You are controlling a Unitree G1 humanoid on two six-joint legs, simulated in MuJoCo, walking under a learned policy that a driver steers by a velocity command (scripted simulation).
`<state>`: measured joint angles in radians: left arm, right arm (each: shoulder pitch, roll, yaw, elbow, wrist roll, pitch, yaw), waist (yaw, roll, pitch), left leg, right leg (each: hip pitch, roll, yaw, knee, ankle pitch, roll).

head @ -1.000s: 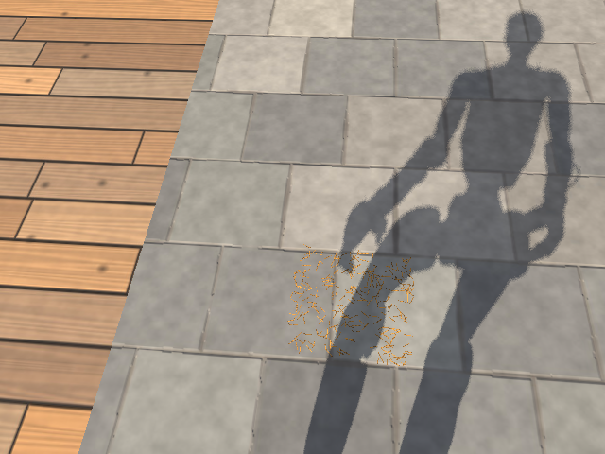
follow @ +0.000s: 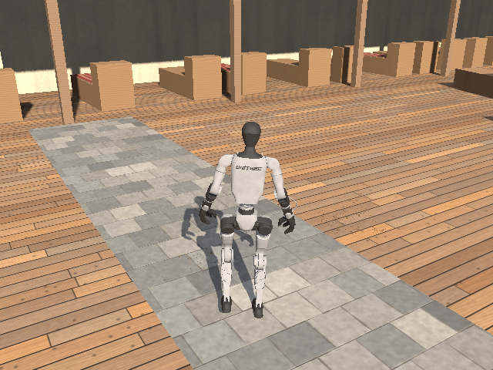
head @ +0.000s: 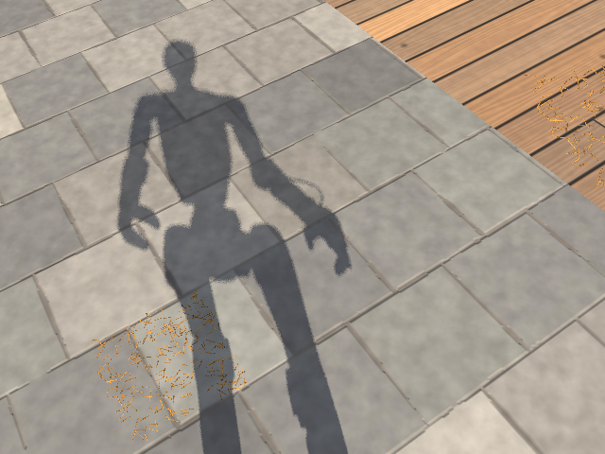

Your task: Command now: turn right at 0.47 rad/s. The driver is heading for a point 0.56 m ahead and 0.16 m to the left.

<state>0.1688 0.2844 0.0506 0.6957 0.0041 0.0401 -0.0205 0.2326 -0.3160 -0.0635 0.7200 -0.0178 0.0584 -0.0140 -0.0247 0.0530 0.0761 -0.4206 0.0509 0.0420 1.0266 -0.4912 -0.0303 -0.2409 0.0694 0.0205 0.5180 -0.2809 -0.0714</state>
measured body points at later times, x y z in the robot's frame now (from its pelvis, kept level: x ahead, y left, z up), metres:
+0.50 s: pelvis +0.01 +0.02 +0.01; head +0.02 +0.03 +0.46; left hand +0.12 +0.26 -0.13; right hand +0.10 -0.24 -0.11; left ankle +0.01 +0.12 -0.74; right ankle +0.00 -0.08 -0.74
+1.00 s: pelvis +0.13 -0.03 +0.01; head +0.14 -0.04 +0.46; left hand +0.12 +0.24 -0.12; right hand +0.21 -0.29 -0.12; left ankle +0.16 +0.11 -0.66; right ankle +0.06 -0.09 -0.74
